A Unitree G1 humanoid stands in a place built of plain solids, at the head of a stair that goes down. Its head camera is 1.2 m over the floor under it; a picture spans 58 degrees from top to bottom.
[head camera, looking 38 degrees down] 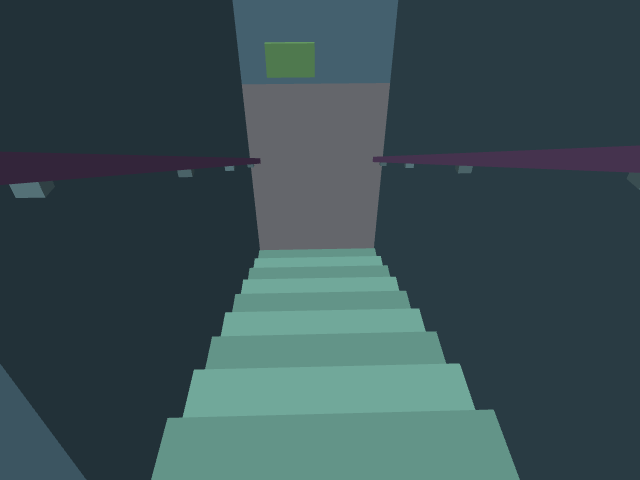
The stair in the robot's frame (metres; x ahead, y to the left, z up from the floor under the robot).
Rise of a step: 0.16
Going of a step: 0.30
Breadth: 1.10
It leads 2 degrees to the left of straight ahead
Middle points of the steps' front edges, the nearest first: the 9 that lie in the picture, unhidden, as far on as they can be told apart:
0.79 -0.04 -0.16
1.09 -0.03 -0.31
1.39 -0.02 -0.47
1.69 -0.02 -0.63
1.99 -0.01 -0.78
2.29 0.00 -0.94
2.59 0.01 -1.09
2.89 0.02 -1.25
3.19 0.03 -1.40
